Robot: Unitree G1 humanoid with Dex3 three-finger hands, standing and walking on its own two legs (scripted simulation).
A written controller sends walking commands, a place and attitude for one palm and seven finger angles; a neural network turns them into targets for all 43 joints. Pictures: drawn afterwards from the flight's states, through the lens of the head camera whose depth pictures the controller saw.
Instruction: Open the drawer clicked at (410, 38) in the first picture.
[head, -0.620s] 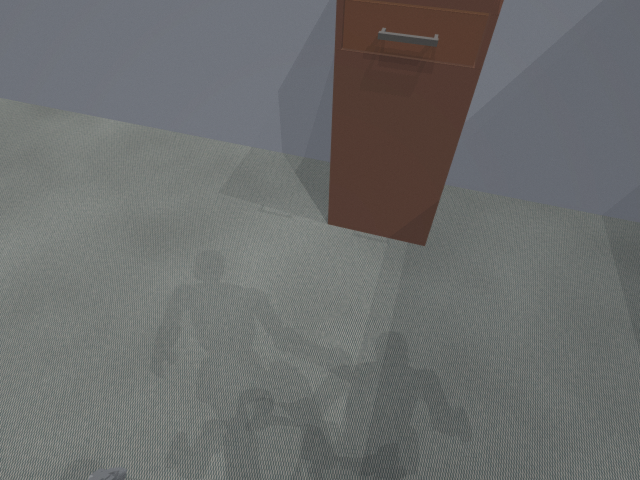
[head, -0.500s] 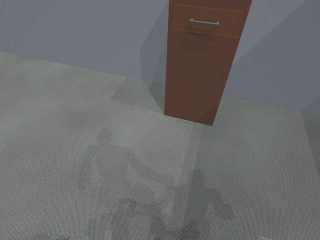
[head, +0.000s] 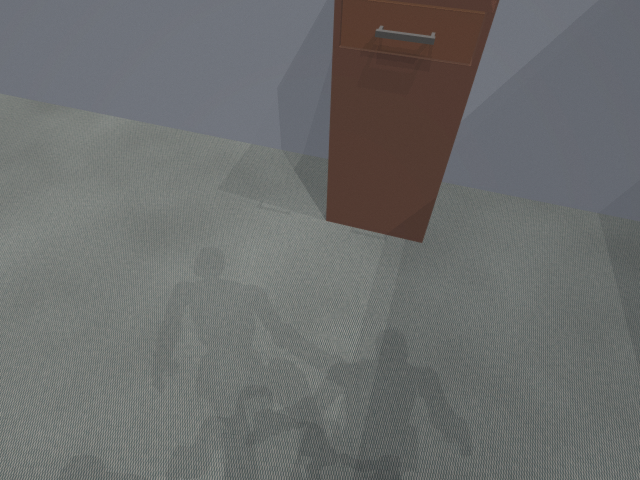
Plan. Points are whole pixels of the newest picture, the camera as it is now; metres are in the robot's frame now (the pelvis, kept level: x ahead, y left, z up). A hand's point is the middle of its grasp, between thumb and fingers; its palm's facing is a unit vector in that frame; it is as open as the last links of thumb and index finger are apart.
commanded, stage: stand and wait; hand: left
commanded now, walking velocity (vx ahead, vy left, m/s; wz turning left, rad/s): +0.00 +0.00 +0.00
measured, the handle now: (405, 34) +1.22 -0.17 +0.06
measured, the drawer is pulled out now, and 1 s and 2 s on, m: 0.00 0.00 0.00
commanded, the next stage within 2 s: look at it before walking up in 0.20 s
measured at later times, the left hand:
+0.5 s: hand out of the picture +0.08 +0.24 -0.15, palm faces -0.03 -0.94 -0.33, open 7.4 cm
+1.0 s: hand out of the picture +0.07 +0.24 -0.16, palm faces -0.03 -0.94 -0.33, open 7.4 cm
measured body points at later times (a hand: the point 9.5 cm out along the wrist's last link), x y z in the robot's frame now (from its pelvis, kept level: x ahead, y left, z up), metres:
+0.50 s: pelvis +0.00 +0.00 +0.00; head +0.00 +0.00 +0.45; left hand +0.08 +0.29 -0.13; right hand +0.08 -0.30 -0.13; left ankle +0.00 +0.12 -0.74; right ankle +0.00 -0.12 -0.74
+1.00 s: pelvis +0.00 +0.00 +0.00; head +0.00 +0.00 +0.45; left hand +0.07 +0.29 -0.13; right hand +0.08 -0.30 -0.13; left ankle +0.00 +0.12 -0.74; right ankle +0.00 -0.12 -0.74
